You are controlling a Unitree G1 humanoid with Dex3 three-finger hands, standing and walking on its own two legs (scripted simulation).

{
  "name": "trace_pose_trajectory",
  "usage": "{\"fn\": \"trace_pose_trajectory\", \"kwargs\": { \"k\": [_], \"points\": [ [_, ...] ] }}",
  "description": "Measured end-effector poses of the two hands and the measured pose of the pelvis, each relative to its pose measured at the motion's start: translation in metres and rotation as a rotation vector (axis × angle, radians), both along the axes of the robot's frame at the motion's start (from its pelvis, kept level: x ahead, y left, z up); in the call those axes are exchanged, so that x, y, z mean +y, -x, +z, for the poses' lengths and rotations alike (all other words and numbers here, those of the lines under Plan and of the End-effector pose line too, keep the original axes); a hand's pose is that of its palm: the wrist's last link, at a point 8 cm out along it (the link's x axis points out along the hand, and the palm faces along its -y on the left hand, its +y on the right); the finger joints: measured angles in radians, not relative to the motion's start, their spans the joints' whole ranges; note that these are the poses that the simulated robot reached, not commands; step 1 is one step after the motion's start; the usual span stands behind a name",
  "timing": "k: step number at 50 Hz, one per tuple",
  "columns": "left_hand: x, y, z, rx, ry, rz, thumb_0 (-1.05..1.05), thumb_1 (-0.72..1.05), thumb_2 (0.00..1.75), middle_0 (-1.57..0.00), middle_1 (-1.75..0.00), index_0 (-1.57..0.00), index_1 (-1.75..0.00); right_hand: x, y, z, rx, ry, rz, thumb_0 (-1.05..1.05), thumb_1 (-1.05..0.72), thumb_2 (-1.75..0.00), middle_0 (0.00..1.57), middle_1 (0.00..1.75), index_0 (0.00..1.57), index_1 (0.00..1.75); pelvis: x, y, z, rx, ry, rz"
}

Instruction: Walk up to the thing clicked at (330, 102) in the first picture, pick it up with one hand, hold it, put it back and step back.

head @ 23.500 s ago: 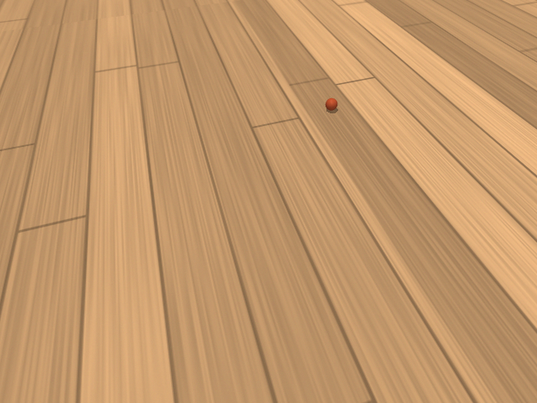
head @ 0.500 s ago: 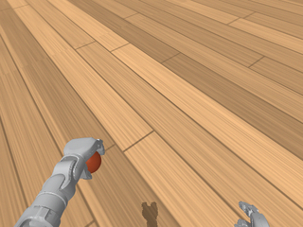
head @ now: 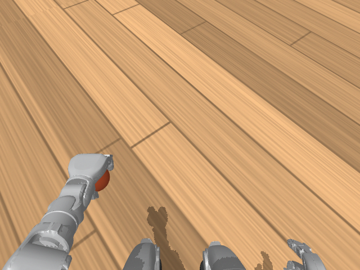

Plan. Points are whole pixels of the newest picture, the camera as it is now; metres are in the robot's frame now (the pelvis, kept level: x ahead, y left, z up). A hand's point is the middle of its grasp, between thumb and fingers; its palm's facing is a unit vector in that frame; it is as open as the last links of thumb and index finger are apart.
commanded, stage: crouch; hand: left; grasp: from above
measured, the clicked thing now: (95, 177) +0.35 +0.23 -0.12
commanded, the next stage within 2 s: lower in 1.46 s
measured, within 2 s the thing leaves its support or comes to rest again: neither
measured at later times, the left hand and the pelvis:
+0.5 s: hand (114, 193) +0.37 +0.24 -0.35, palm faces -0.48 +0.01 -0.88, open 9.5 cm; pelvis -0.05 +0.01 -0.21, yaw -3 degrees
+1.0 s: hand (120, 194) +0.40 +0.25 -0.47, palm faces -0.45 -0.01 -0.89, open 9.4 cm; pelvis -0.05 +0.00 -0.30, yaw -6 degrees
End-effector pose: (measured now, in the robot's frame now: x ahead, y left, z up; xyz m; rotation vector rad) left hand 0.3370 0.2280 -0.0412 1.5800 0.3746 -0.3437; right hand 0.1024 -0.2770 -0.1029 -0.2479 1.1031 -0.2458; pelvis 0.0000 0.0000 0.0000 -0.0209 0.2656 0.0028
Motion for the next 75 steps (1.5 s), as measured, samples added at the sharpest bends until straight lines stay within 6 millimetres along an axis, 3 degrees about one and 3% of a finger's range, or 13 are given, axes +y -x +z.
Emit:
{"fn": "trace_pose_trajectory", "kwargs": {
  "k": [8,17,24,33,44,64,75],
  "points": [
    [-0.001,-0.027,-0.085,-0.023,-0.011,-0.003,0.01,0.04,0.60,-0.59,-0.72,-0.67,-0.70,-0.007,0.058,-0.074,0.116,0.047,-0.051,0.00,-0.91,-0.90,0.20,0.30,0.20,0.30,0.004,0.020,-0.073,0.164,0.017,-0.008],
    [0.004,-0.043,-0.175,-0.014,-0.024,0.025,0.01,0.03,0.62,-0.59,-0.73,-0.67,-0.71,0.009,0.108,-0.165,0.226,0.022,-0.082,0.00,-0.91,-0.90,0.20,0.30,0.20,0.30,0.008,0.042,-0.152,0.283,0.030,-0.019],
    [0.008,-0.044,-0.242,0.039,0.004,0.029,0.01,0.03,0.62,-0.59,-0.73,-0.67,-0.71,0.019,0.117,-0.217,0.259,-0.007,-0.053,0.00,-0.90,-0.89,0.20,0.30,0.20,0.30,0.007,0.051,-0.201,0.341,0.041,-0.021],
    [0.008,-0.053,-0.309,0.019,0.039,0.005,0.01,0.03,0.60,-0.61,-0.72,-0.69,-0.69,0.011,0.102,-0.258,0.275,0.016,0.022,0.00,-0.91,-0.90,0.20,0.30,0.20,0.30,0.003,0.049,-0.248,0.390,0.057,-0.031],
    [0.016,-0.069,-0.353,0.000,0.028,0.043,0.01,0.03,0.58,-0.62,-0.70,-0.71,-0.67,0.002,0.094,-0.288,0.280,0.028,0.059,0.00,-0.91,-0.90,0.20,0.30,0.20,0.30,0.002,0.049,-0.284,0.395,0.068,-0.052],
    [0.017,-0.077,-0.412,0.020,0.035,0.030,0.01,0.05,0.54,-0.63,-0.69,-0.71,-0.66,0.008,0.137,-0.341,0.378,-0.014,0.037,0.00,-0.92,-0.90,0.20,0.30,0.20,0.30,0.001,0.057,-0.340,0.360,0.072,-0.077],
    [0.017,-0.082,-0.428,0.021,0.032,0.049,0.01,0.05,0.55,-0.62,-0.70,-0.70,-0.67,0.003,0.142,-0.357,0.380,-0.006,0.051,0.00,-0.92,-0.90,0.20,0.30,0.20,0.30,-0.001,0.060,-0.358,0.341,0.071,-0.089]
  ]
}}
